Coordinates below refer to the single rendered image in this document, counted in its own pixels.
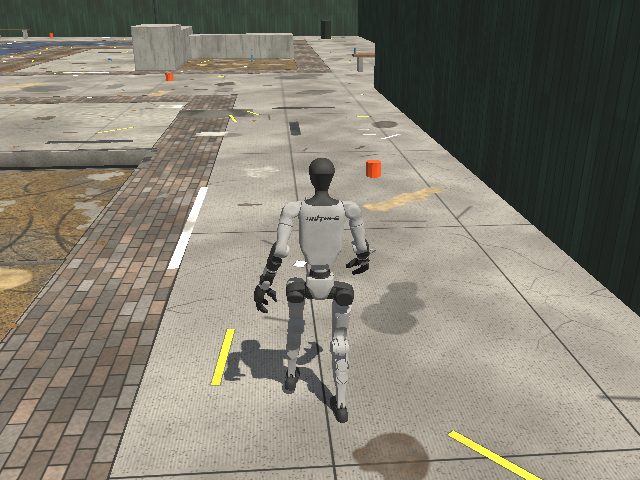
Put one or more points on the robot right forearm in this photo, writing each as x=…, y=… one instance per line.
x=363, y=258

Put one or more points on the robot right hand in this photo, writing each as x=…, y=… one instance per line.
x=354, y=262

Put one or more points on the left robot shin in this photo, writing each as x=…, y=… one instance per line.
x=292, y=349

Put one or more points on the right robot upper arm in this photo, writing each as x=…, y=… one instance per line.
x=353, y=212

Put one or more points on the left robot upper arm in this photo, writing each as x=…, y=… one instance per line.
x=288, y=212

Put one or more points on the robot left hand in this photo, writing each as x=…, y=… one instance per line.
x=259, y=298

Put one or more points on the robot left forearm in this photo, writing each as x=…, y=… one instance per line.
x=270, y=270

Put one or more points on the left robot thigh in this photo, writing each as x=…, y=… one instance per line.
x=296, y=295

